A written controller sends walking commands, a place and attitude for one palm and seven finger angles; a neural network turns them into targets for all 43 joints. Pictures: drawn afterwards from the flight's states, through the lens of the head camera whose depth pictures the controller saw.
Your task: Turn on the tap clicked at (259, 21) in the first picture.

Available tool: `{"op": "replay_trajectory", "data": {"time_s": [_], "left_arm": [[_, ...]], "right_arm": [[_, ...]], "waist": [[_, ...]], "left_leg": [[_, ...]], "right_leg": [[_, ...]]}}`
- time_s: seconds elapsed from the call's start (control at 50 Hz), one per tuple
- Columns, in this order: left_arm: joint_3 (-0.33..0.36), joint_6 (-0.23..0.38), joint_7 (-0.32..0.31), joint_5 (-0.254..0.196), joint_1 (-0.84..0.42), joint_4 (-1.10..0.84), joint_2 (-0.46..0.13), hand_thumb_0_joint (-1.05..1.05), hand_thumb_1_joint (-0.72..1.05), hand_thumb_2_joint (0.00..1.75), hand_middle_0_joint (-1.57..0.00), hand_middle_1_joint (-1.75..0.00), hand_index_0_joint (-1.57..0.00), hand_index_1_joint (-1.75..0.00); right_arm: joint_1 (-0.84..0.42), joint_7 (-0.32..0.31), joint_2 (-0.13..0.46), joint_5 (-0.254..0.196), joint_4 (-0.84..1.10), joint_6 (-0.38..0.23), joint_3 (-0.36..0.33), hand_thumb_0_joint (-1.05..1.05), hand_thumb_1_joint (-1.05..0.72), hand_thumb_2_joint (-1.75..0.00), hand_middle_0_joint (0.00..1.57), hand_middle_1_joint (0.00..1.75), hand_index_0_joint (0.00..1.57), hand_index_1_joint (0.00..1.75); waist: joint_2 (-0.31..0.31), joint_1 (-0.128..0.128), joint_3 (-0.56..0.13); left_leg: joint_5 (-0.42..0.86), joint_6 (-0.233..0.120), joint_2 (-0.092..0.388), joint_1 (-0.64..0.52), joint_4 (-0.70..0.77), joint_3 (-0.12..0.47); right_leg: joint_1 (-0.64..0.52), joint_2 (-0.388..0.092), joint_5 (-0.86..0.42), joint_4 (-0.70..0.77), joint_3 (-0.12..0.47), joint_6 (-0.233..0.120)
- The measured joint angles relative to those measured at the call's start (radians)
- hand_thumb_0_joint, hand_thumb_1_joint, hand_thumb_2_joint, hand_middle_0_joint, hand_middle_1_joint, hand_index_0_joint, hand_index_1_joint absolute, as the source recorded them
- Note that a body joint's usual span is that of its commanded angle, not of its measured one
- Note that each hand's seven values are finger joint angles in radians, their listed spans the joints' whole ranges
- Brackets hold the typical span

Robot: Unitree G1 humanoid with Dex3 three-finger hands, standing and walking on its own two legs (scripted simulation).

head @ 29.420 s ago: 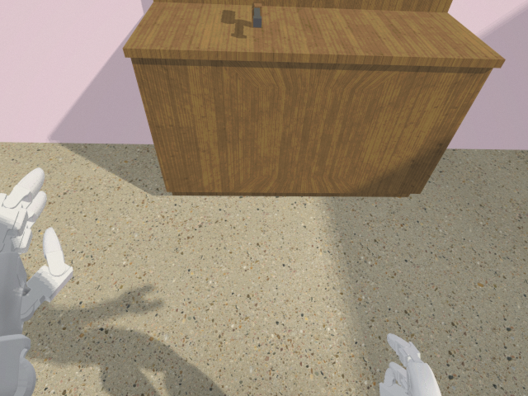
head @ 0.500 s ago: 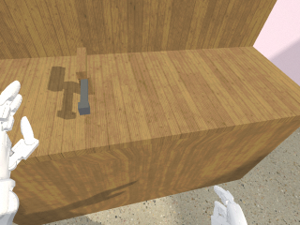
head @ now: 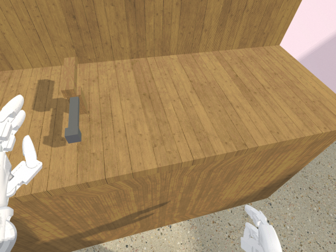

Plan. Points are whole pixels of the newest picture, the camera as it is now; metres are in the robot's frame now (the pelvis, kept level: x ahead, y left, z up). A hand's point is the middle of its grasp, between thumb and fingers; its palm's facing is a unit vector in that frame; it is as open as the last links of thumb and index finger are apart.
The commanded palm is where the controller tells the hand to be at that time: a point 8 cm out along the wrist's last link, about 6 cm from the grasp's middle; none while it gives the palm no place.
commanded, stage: shuffle to correct the standing spot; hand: left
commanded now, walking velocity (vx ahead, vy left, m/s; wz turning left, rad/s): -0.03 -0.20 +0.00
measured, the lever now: (73, 134) +0.34 +0.25 +0.09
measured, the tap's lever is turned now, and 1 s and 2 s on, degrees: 0 0 0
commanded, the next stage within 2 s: come to a stop and stand still in 0.52 s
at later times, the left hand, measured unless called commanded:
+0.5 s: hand (65, 166) +0.22 +0.20 +0.16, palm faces +0.35 -0.86 -0.38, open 7.4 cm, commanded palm +0.16 +0.24 +0.18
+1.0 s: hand (45, 156) +0.23 +0.24 +0.17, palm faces +0.39 -0.83 -0.39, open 7.4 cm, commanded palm +0.16 +0.25 +0.18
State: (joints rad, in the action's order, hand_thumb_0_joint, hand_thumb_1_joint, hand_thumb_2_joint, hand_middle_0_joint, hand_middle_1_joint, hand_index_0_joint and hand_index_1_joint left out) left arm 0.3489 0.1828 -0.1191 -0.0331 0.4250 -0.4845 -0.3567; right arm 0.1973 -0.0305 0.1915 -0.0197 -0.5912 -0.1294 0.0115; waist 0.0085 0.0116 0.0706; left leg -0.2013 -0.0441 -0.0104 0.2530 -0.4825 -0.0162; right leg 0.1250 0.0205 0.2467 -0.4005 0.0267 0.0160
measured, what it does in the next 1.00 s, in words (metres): stands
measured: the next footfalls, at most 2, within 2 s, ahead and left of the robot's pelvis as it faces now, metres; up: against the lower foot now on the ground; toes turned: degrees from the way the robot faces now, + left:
none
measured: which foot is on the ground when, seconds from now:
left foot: down 0.00-1.00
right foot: down 0.00-1.00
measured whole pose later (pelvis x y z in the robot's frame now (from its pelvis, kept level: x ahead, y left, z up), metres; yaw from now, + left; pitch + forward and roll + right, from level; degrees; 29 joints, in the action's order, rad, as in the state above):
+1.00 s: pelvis -0.01 -0.02 +0.00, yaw -2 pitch -2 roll -1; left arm 0.42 0.19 -0.09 -0.06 0.31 -0.38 -0.39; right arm 0.19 0.01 0.22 -0.02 -0.56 -0.15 -0.02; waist 0.00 0.02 0.10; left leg -0.20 -0.02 0.02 0.29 -0.52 -0.04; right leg 0.20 0.05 0.27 -0.50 0.05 -0.01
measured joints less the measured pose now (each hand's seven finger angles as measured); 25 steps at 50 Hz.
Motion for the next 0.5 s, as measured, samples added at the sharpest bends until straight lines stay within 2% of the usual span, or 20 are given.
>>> {"op": "replay_trajectory", "data": {"time_s": [0.18, 0.34, 0.5], "left_arm": [[0.010, -0.023, 0.004, -0.018, -0.006, -0.011, -0.011, 0.01, 0.89, 0.89, -0.21, -0.30, -0.21, -0.30], [0.009, -0.039, 0.007, -0.030, 0.003, -0.030, -0.008, 0.01, 0.89, 0.89, -0.21, -0.30, -0.21, -0.30], [0.016, -0.049, 0.015, -0.046, 0.024, -0.037, -0.016, 0.01, 0.89, 0.89, -0.21, -0.30, -0.21, -0.30]], "right_arm": [[-0.018, 0.003, -0.016, -0.003, 0.020, 0.025, 0.000, 0.01, -0.91, -0.90, 0.20, 0.30, 0.20, 0.30], [-0.023, 0.010, -0.024, -0.003, 0.041, 0.038, 0.002, 0.01, -0.91, -0.90, 0.20, 0.30, 0.20, 0.30], [-0.015, 0.005, -0.007, -0.002, 0.037, 0.056, -0.015, 0.01, -0.91, -0.90, 0.20, 0.30, 0.20, 0.30]], "waist": [[0.010, 0.007, 0.002], [-0.002, 0.004, 0.004], [-0.015, 0.000, 0.003]], "left_leg": [[-0.005, 0.015, 0.009, -0.007, 0.005, 0.003], [-0.006, 0.040, 0.040, 0.015, -0.008, 0.019], [-0.025, 0.064, 0.072, 0.044, -0.052, 0.029]], "right_leg": [[0.001, 0.009, 0.012, -0.011, -0.002, -0.012], [0.011, 0.041, 0.000, 0.001, -0.014, -0.036], [0.034, 0.074, 0.008, -0.025, -0.021, -0.062]]}}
